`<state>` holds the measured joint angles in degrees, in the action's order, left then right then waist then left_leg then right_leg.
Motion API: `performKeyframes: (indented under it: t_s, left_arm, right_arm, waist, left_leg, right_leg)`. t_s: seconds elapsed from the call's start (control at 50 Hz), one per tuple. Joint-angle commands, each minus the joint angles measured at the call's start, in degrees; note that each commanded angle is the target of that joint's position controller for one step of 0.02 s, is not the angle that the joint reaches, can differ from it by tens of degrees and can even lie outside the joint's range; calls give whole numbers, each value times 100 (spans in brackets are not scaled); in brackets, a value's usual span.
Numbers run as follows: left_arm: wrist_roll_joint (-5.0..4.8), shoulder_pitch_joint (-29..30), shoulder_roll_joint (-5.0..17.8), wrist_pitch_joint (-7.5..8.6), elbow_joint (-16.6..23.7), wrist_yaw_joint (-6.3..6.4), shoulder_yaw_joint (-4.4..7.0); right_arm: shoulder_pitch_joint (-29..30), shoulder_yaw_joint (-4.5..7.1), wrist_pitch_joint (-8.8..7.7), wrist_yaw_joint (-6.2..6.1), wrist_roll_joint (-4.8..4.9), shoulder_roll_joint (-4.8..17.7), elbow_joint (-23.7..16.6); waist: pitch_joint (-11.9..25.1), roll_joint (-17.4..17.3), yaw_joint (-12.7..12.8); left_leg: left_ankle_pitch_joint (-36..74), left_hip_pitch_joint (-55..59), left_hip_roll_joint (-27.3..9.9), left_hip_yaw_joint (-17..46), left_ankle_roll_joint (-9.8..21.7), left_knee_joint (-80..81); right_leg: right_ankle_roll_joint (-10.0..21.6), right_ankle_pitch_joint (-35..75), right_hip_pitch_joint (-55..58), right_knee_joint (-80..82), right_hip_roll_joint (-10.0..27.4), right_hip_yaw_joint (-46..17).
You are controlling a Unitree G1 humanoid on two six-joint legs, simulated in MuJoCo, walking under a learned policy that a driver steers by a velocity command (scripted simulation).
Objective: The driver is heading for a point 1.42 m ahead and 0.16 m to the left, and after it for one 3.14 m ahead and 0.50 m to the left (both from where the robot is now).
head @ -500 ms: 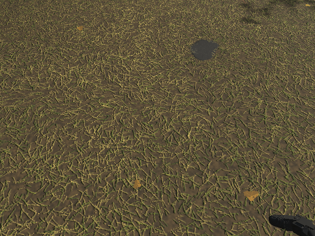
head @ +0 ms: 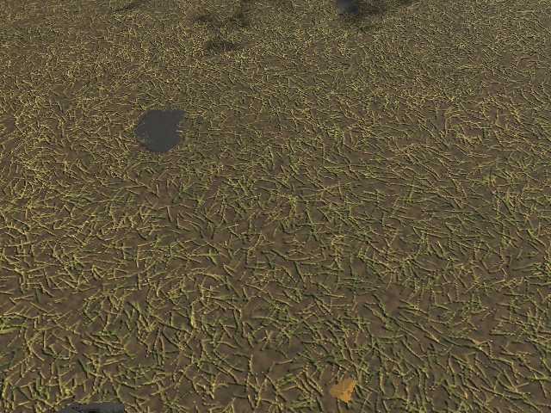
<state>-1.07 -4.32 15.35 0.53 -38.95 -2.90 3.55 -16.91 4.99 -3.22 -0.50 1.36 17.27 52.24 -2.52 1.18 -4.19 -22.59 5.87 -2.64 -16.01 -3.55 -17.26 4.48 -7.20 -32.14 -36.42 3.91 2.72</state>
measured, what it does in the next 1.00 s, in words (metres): walks ahead: right foot, then left foot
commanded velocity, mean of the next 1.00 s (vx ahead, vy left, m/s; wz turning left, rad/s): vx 0.47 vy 0.00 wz -0.12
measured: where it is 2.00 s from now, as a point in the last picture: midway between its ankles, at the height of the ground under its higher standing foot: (289, 307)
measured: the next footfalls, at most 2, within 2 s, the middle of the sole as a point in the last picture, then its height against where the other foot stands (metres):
right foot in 0.02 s outside the picture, level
left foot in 0.58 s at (246, 384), level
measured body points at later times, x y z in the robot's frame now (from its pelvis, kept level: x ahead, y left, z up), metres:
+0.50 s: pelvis +0.28 -0.02 +0.01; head +0.30 -0.03 +0.46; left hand +0.32 +0.26 -0.11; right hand +0.46 -0.28 -0.09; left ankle +0.49 +0.10 -0.69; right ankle +0.14 -0.10 -0.72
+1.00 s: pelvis +0.56 -0.02 +0.02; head +0.59 -0.02 +0.47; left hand +0.78 +0.21 -0.08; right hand +0.55 -0.29 -0.12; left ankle +0.49 +0.09 -0.72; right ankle +0.73 -0.18 -0.69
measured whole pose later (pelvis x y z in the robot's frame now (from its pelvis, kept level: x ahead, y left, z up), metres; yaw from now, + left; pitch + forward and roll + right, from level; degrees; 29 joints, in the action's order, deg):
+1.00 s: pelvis +0.56 -0.02 +0.02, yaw -5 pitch +1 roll +2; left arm 0.1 -4.5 14.8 4.1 -45.6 -0.6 3.0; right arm -17.1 2.3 -3.9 0.1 0.3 14.7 54.8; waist -1.8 2.3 -4.2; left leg -14.9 -1.0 3.8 -2.6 2.4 -14.6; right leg 0.0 5.6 -34.1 -31.4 4.6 -2.0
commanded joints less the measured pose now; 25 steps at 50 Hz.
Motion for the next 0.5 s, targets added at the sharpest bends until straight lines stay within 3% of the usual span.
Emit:
performKeyframes:
  t_s: [0.02, 0.04, 0.06, 0.08, 0.1, 0.12, 0.14, 0.16, 0.2, 0.24, 0.28, 0.36, 0.44, 0.5]
  left_arm:
    - [-9, -1646, 1068, 4, -72, 75, 503]
    - [-50, -2331, 1600, -38, -236, 211, 641]
    - [-53, -1957, 1868, 60, -41, 179, 589]
    - [-17, -1957, 1283, 153, -29, 108, 422]
    - [36, -1741, 1120, 236, -63, 95, 363]
    - [45, -1338, 969, 284, -43, 94, 307]
    - [87, -993, 742, 310, -5, 114, 236]
    - [150, -849, 657, 331, 36, 133, 197]
    - [132, -865, 687, 400, -21, 163, 197]
    - [113, -1025, 793, 447, -136, 212, 220]
    - [101, -1196, 808, 436, -258, 271, 217]
    - [78, -1465, 847, 416, -483, 326, 208]
    - [51, -1827, 865, 364, -785, 335, 222]
    - [22, -1911, 927, 277, -936, 377, 256]
  right_arm:
    - [291, 196, 36, -40, 54, 1045, -313]
    - [76, 6, -5, -13, -226, 526, -421]
    - [-270, -160, -184, 64, -199, 114, -646]
    - [337, -25, -342, 130, 76, 715, -597]
    - [701, -9, -416, 151, 211, 768, -732]
    - [768, -28, -432, 98, 118, 678, -674]
    - [720, 8, -394, 62, -8, 700, -589]
    - [553, 16, -321, 73, -36, 678, -509]
    - [416, 7, -188, 70, -72, 539, -410]
    - [699, -16, -115, 51, -125, 445, -487]
    - [1036, -34, -117, 55, -147, 387, -587]
    - [1666, -109, -189, 143, -96, 225, -736]
    - [2193, -165, -245, 253, -61, 203, -928]
    - [2249, -163, -300, 359, -52, 295, -1027]
  waist:
    - [894, -367, 1238]
    - [1362, 849, 1277]
    - [2191, 1657, 710]
    - [2021, 612, 1104]
    - [1264, 507, 1031]
    - [820, 41, 788]
    - [619, 96, 589]
    - [564, 235, 437]
    - [517, 152, 339]
    - [315, 54, 379]
    - [184, 70, 483]
    - [-23, 193, 729]
    - [-273, 194, 910]
    - [-242, 268, 814]
  left_leg:
    - [5414, -869, -1112, 187, 715, -2353]
    - [2162, -2524, -719, 154, 442, -4315]
    - [-1174, -4371, 371, 1214, 210, -5938]
    - [-893, -4877, 89, 1979, 324, -6216]
    - [-454, -5134, -141, 1884, 474, -6042]
    - [29, -4885, -433, 1893, 511, -5590]
    - [336, -4523, -614, 1926, 498, -5160]
    - [564, -4152, -706, 1967, 483, -4995]
    - [827, -3977, -704, 1906, 376, -4635]
    - [1307, -4280, -682, 1876, 241, -4100]
    - [1938, -4538, -630, 1856, 147, -3407]
    - [3083, -4335, -387, 1688, 172, -2068]
    - [3057, -4499, -231, 1653, 319, -1397]
    - [2472, -4515, -138, 1658, 548, -1101]
  right_leg:
    - [490, -47, 2584, 419, -706, 344]
    - [862, 228, 4207, 504, 436, -1380]
    - [1947, -1282, 5391, 1665, 1618, -4639]
    - [1659, -1517, 5155, 2156, 1648, -4488]
    - [1417, -1190, 4513, 2112, 1483, -3662]
    - [1208, -542, 3674, 2101, 1237, -2954]
    - [1086, 65, 3074, 2163, 1015, -2409]
    - [1031, 396, 2687, 2309, 889, -2138]
    - [1056, 897, 2428, 2561, 794, -1774]
    - [1057, 1244, 2410, 2734, 749, -1473]
    - [956, 1361, 2541, 2797, 653, -1214]
    - [725, 921, 2597, 2907, 489, -833]
    - [734, 923, 3199, 2755, 746, -859]
    - [649, 1594, 3814, 2365, 1013, -943]
Over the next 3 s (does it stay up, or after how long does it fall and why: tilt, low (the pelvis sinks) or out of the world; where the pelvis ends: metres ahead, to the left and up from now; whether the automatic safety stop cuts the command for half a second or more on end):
stays up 1.33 0.07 -0.06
